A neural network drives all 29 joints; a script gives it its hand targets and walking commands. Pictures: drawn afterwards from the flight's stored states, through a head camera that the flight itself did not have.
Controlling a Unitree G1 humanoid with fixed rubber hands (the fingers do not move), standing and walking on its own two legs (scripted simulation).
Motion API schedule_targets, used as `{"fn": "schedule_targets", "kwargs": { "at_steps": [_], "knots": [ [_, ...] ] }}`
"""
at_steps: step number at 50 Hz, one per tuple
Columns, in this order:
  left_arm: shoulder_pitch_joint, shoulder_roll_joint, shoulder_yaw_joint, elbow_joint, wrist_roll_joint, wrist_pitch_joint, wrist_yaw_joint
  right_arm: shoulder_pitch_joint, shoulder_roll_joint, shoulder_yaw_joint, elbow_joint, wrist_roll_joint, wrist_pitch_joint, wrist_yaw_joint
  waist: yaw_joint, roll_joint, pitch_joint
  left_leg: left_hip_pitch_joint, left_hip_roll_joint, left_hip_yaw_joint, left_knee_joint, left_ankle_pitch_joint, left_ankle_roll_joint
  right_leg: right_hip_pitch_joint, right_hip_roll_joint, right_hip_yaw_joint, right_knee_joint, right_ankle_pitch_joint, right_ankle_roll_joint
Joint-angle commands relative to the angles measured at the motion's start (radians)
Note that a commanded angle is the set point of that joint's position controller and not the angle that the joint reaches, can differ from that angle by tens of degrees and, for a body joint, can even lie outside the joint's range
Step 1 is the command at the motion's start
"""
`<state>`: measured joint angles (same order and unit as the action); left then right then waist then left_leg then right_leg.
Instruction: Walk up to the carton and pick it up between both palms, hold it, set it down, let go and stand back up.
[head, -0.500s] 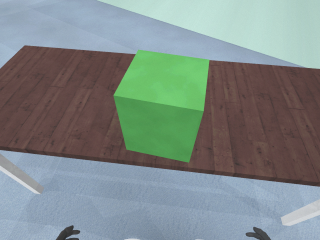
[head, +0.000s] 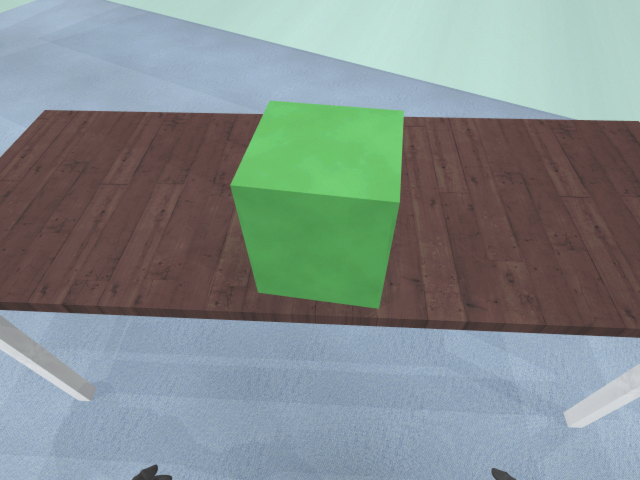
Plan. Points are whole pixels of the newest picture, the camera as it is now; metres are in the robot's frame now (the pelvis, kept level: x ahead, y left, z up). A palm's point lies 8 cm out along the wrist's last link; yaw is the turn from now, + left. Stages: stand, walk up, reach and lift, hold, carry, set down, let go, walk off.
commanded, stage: walk up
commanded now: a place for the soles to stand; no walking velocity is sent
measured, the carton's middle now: (325, 207) +0.50 +0.00 +0.02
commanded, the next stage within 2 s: reach and lift in 0.96 s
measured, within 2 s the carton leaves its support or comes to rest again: neither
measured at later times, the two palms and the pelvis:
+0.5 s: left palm out of the picture +0.09 +0.25 -0.10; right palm out of the picture +0.08 -0.26 -0.12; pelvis +0.01 +0.00 +0.00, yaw -5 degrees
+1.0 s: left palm (137, 478) +0.15 +0.25 -0.10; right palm out of the picture +0.06 -0.27 -0.12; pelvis +0.01 +0.01 -0.01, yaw -9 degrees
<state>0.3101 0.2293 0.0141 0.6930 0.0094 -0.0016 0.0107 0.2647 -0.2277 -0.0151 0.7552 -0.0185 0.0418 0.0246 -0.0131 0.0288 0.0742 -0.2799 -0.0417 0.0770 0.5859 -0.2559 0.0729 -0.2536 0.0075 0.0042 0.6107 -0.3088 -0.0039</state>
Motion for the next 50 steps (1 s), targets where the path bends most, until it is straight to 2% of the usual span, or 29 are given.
{"fn": "schedule_targets", "kwargs": {
  "at_steps": [1,4,7,18,26,35,48,49,50],
  "knots": [
    [0.042,0.143,0.053,-0.078,-0.001,-0.021,0.000,-0.019,-0.178,-0.049,-0.079,0.012,-0.041,-0.011,0.021,-0.026,0.016,-0.040,0.178,-0.258,-0.272,-0.221,-0.018,-0.050,-0.073,0.131,-0.131,-0.091,-0.040],
    [0.082,0.137,0.053,-0.065,0.002,-0.025,0.005,-0.019,-0.173,-0.045,-0.075,0.013,-0.043,-0.019,0.032,0.022,0.019,-0.071,0.200,-0.262,-0.329,-0.252,-0.022,-0.014,-0.051,0.108,-0.096,-0.031,-0.030],
    [0.088,0.143,0.056,-0.059,0.003,-0.032,0.012,-0.019,-0.166,-0.043,-0.076,0.010,-0.038,-0.019,0.026,0.030,0.006,-0.053,0.194,-0.225,-0.316,-0.242,-0.016,-0.019,-0.054,0.119,-0.109,-0.020,-0.031],
    [0.088,0.162,0.052,-0.067,0.004,-0.042,0.016,-0.001,-0.180,-0.042,-0.073,0.002,-0.033,-0.021,-0.004,-0.048,-0.061,0.098,0.182,-0.141,-0.188,-0.020,-0.008,-0.101,-0.083,0.198,-0.144,0.093,-0.046],
    [0.092,0.169,0.047,-0.085,0.003,-0.036,0.018,-0.014,-0.191,-0.034,-0.070,0.004,-0.027,-0.023,-0.001,-0.059,-0.083,0.123,0.192,-0.105,-0.145,0.098,0.001,-0.093,-0.082,0.217,-0.106,0.194,-0.048],
    [0.068,0.178,0.048,-0.107,0.002,-0.028,0.023,-0.037,-0.201,-0.030,-0.075,0.006,-0.018,-0.020,0.002,-0.043,-0.068,0.105,0.212,-0.083,-0.146,0.096,0.013,-0.094,-0.062,0.224,-0.067,0.200,-0.045],
    [0.043,0.189,0.057,-0.130,0.003,-0.024,0.025,-0.048,-0.224,-0.031,-0.091,0.004,-0.007,-0.016,0.000,-0.032,-0.064,0.087,0.244,-0.060,-0.149,0.007,0.032,-0.108,-0.036,0.232,-0.023,0.147,-0.046],
    [-0.455,0.207,0.015,-0.055,-0.025,0.122,0.039,-0.444,-0.118,-0.108,0.009,-0.067,-0.176,0.029,0.061,-0.005,-0.019,-0.174,0.156,-0.041,-0.070,-0.126,-0.062,-0.254,0.004,-0.043,0.073,-0.113,-0.077],
    [-0.384,0.161,-0.006,-0.084,-0.012,0.173,0.067,-0.312,-0.169,-0.137,0.039,-0.076,-0.223,0.064,0.037,0.010,0.028,-0.149,0.174,-0.070,-0.088,-0.224,-0.077,-0.264,0.001,-0.064,0.087,-0.097,-0.079]
  ]
}}
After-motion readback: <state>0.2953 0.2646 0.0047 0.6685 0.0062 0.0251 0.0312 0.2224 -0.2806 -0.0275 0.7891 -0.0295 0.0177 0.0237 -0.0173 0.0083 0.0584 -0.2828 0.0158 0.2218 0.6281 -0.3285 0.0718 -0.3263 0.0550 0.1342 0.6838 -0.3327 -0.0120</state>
